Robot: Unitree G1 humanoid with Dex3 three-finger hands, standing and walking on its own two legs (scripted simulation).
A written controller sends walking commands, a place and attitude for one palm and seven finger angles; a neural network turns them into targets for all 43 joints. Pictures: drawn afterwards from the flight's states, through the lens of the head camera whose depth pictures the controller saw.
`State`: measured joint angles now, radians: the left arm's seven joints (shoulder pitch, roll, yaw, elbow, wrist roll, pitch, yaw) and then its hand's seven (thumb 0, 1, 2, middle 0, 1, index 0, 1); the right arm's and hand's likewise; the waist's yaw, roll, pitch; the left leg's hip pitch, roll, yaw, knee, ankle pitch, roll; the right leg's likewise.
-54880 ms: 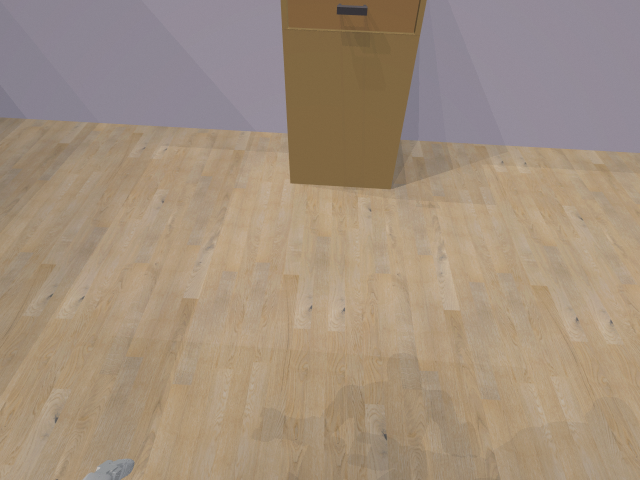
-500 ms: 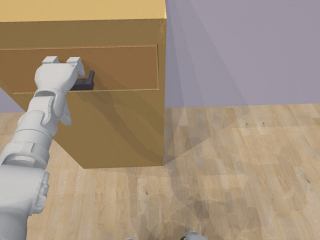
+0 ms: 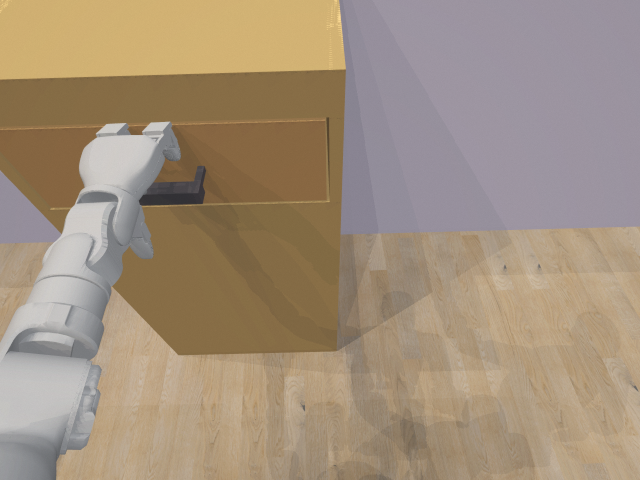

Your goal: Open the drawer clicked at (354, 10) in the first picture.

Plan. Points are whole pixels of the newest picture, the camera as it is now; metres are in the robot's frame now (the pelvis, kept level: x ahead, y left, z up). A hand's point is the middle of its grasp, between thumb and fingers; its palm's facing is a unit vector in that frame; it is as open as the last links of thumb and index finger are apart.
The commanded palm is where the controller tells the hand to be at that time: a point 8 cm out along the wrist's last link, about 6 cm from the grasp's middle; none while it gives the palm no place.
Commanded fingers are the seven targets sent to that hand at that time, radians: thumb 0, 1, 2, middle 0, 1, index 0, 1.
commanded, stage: lift the fingers back up to retry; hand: left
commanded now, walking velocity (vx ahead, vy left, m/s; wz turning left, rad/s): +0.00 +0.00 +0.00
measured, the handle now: (168, 183) +0.51 +0.22 +0.06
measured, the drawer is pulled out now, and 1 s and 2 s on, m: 0.00 0.00 0.00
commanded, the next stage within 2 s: re-aim the fingers above the handle in 0.36 s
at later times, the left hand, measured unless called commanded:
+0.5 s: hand (136, 193) +0.45 +0.23 +0.11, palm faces -0.06 -0.01 -1.00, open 13.8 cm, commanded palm +0.43 +0.24 +0.18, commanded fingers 0.00 -0.50 0.30 -0.30 -1.20 -0.30 -1.20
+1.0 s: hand (151, 189) +0.45 +0.21 +0.11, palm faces -0.02 -0.02 -1.00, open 13.8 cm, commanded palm +0.43 +0.24 +0.18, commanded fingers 0.00 -0.50 0.30 -0.30 -1.20 -0.30 -1.20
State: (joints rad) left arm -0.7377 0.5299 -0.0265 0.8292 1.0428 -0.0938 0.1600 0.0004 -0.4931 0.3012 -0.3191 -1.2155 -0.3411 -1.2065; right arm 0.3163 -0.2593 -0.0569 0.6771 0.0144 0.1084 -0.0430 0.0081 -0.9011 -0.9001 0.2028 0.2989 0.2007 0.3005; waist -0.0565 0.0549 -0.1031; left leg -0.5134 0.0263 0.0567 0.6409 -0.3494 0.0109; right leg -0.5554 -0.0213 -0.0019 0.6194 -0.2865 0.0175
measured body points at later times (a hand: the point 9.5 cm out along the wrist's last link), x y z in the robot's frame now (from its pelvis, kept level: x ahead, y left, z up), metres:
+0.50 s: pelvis +0.01 -0.01 +0.01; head +0.06 -0.03 +0.45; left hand +0.44 +0.23 +0.16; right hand +0.12 -0.27 -0.12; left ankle -0.03 +0.11 -0.72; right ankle +0.00 -0.13 -0.72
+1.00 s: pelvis +0.00 -0.01 +0.01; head +0.05 -0.03 +0.45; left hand +0.44 +0.21 +0.17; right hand +0.08 -0.28 -0.13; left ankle -0.03 +0.11 -0.72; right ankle +0.00 -0.13 -0.72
